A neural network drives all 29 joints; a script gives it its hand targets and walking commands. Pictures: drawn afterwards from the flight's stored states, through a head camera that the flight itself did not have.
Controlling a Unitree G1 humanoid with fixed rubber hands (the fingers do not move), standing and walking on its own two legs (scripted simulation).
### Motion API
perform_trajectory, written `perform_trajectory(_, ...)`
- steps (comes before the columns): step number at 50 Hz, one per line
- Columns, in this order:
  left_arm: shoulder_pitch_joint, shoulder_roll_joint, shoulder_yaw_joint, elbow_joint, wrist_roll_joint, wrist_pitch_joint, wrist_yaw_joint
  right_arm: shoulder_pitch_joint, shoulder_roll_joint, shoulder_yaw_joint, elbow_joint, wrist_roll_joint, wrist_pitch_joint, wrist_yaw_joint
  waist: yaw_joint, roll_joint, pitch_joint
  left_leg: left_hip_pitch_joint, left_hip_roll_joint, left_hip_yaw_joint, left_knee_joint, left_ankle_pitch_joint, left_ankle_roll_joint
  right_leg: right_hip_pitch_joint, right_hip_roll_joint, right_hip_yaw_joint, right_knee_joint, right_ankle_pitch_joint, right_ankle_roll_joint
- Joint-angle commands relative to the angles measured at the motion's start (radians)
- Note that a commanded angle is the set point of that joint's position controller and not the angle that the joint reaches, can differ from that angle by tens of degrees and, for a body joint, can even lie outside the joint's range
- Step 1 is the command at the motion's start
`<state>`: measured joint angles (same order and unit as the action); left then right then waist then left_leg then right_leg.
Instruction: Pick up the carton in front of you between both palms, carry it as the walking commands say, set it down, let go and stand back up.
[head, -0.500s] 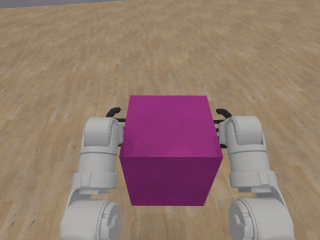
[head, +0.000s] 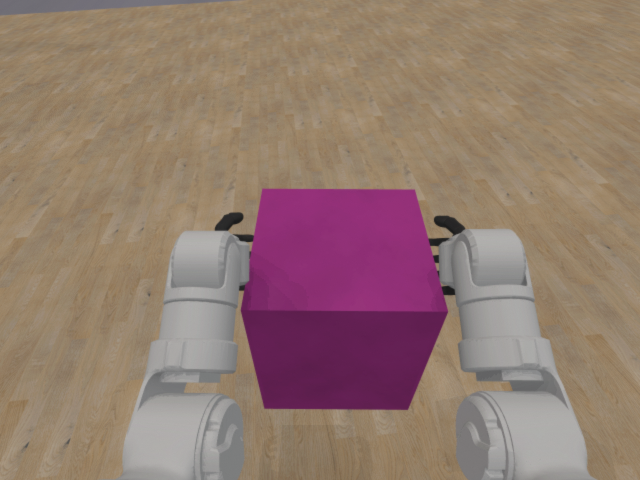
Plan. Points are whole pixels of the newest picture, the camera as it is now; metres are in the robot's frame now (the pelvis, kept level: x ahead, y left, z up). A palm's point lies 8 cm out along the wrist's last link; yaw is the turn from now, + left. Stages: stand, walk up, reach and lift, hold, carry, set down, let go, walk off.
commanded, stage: carry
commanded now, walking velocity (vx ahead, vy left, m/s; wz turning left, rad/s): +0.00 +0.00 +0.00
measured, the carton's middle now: (337, 302) +0.37 -0.01 +0.03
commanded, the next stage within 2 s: none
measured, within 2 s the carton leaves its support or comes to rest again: neither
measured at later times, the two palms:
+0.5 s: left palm (221, 261) +0.35 +0.13 +0.14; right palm (459, 262) +0.35 -0.15 +0.13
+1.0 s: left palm (223, 258) +0.36 +0.13 +0.14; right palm (458, 260) +0.36 -0.15 +0.13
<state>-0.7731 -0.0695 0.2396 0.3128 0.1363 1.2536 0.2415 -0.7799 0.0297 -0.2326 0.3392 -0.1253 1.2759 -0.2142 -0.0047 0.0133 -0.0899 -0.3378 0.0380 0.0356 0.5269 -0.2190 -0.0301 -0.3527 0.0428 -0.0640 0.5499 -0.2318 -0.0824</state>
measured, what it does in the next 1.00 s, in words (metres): stands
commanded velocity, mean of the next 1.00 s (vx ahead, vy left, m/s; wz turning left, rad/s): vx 0.00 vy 0.00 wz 0.00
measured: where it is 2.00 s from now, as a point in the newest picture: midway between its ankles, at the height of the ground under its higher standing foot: outside the picture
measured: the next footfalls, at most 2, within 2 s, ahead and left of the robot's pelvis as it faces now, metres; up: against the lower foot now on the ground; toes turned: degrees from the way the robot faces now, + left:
none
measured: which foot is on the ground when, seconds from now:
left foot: down 0.00-1.00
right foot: down 0.00-1.00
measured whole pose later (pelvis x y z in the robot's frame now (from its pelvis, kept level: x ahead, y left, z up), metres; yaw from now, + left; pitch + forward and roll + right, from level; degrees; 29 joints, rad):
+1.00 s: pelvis +0.01 +0.00 +0.00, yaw +0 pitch +2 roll +1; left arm -0.78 -0.07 0.24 0.32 0.14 1.25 0.25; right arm -0.78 0.03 -0.24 0.35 -0.13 1.27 -0.21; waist 0.00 0.01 -0.09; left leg -0.33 0.04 0.04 0.53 -0.23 -0.03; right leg -0.35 0.04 -0.06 0.56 -0.24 -0.08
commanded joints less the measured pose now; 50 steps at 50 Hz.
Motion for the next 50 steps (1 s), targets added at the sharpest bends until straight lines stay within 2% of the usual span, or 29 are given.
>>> perform_trajectory(1, -0.792, -1.139, -0.465, -0.138, -0.501, -0.031, -0.381, -0.81, 1.166, 0.466, -0.156, 0.506, -0.049, 0.353, 0.002, -0.029, -0.374, 0.127, 0.082, -0.069, -0.032, 0.072, 0.039, 0.145, -0.173, 0.15, -0.092, 0.214, -0.002)
perform_trajectory(3, -0.826, -1.136, -0.478, -0.172, -0.512, -0.027, -0.374, -0.847, 1.158, 0.475, -0.193, 0.516, -0.048, 0.344, 0.001, -0.031, -0.351, 0.118, 0.078, -0.067, -0.036, 0.045, 0.037, 0.131, -0.176, 0.159, -0.113, 0.162, 0.0)
perform_trajectory(7, -0.743, -1.127, -0.471, -0.123, -0.498, -0.011, -0.367, -0.76, 1.133, 0.453, -0.154, 0.491, -0.035, 0.331, -0.001, -0.037, -0.364, 0.137, 0.074, -0.07, -0.031, 0.047, 0.038, 0.132, -0.177, 0.164, -0.12, 0.151, 0.003)
perform_trajectory(12, -0.648, -1.119, -0.432, -0.03, -0.465, -0.014, -0.376, -0.66, 1.135, 0.422, -0.057, 0.46, -0.031, 0.344, 0.003, -0.029, -0.431, 0.162, 0.083, -0.072, -0.011, 0.139, 0.043, 0.182, -0.169, 0.142, -0.063, 0.296, -0.001)
perform_trajectory(15, -0.706, -1.136, -0.439, -0.061, -0.477, -0.026, -0.384, -0.718, 1.159, 0.439, -0.084, 0.478, -0.042, 0.355, 0.004, -0.032, -0.411, 0.144, 0.082, -0.068, -0.017, 0.117, 0.041, 0.174, -0.17, 0.143, -0.066, 0.294, -0.002)
perform_trajectory(19, -0.83, -1.137, -0.471, -0.169, -0.513, -0.03, -0.377, -0.853, 1.163, 0.473, -0.19, 0.516, -0.051, 0.347, 0.001, -0.034, -0.355, 0.12, 0.077, -0.064, -0.033, 0.048, 0.035, 0.133, -0.176, 0.158, -0.111, 0.178, 0.001)
perform_trajectory(24, -0.734, -1.126, -0.465, -0.112, -0.497, -0.01, -0.368, -0.748, 1.132, 0.445, -0.14, 0.486, -0.033, 0.33, 0.0, -0.038, -0.37, 0.142, 0.073, -0.068, -0.029, 0.053, 0.037, 0.136, -0.176, 0.162, -0.116, 0.161, 0.003)
perform_trajectory(29, -0.653, -1.121, -0.43, -0.026, -0.464, -0.015, -0.378, -0.663, 1.137, 0.417, -0.049, 0.459, -0.033, 0.346, 0.003, -0.026, -0.435, 0.164, 0.084, -0.071, -0.008, 0.151, 0.043, 0.186, -0.168, 0.139, -0.056, 0.313, -0.001)
perform_trajectory(31, -0.692, -1.133, -0.434, -0.047, -0.472, -0.024, -0.383, -0.704, 1.154, 0.43, -0.069, 0.472, -0.04, 0.354, 0.004, -0.029, -0.421, 0.151, 0.083, -0.068, -0.013, 0.134, 0.042, 0.18, -0.169, 0.139, -0.058, 0.31, -0.002)
perform_trajectory(35, -0.825, -1.137, -0.464, -0.16, -0.51, -0.032, -0.379, -0.85, 1.167, 0.469, -0.18, 0.514, -0.052, 0.35, 0.002, -0.032, -0.362, 0.123, 0.079, -0.064, -0.031, 0.058, 0.037, 0.139, -0.174, 0.153, -0.099, 0.195, -0.001)
perform_trajectory(37, -0.818, -1.133, -0.47, -0.156, -0.511, -0.022, -0.372, -0.843, 1.147, 0.466, -0.187, 0.511, -0.045, 0.34, 0.0, -0.033, -0.346, 0.121, 0.075, -0.064, -0.033, 0.042, 0.036, 0.126, -0.177, 0.161, -0.119, 0.154, 0.001)
perform_trajectory(41, -0.726, -1.124, -0.458, -0.099, -0.494, -0.01, -0.368, -0.738, 1.132, 0.438, -0.126, 0.481, -0.032, 0.331, 0.0, -0.036, -0.38, 0.146, 0.076, -0.07, -0.026, 0.068, 0.039, 0.143, -0.173, 0.156, -0.103, 0.182, 0.002)
perform_trajectory(45, -0.653, -1.119, -0.427, -0.023, -0.465, -0.014, -0.376, -0.664, 1.134, 0.414, -0.048, 0.457, -0.031, 0.344, 0.004, -0.028, -0.433, 0.165, 0.083, -0.07, -0.008, 0.147, 0.043, 0.184, -0.168, 0.14, -0.057, 0.307, -0.001)
perform_trajectory(47, -0.678, -1.131, -0.428, -0.032, -0.468, -0.022, -0.382, -0.689, 1.149, 0.422, -0.054, 0.466, -0.038, 0.352, 0.004, -0.028, -0.429, 0.156, 0.082, -0.067, -0.007, 0.148, 0.042, 0.185, -0.169, 0.139, -0.053, 0.326, -0.002)
perform_trajectory(50, -0.778, -1.141, -0.449, -0.108, -0.496, -0.031, -0.383, -0.799, 1.166, 0.451, -0.129, 0.499, -0.049, 0.355, 0.003, -0.03, -0.385, 0.131, 0.08, -0.064, -0.024, 0.085, 0.038, 0.156, -0.173, 0.148, -0.08, 0.253, -0.001)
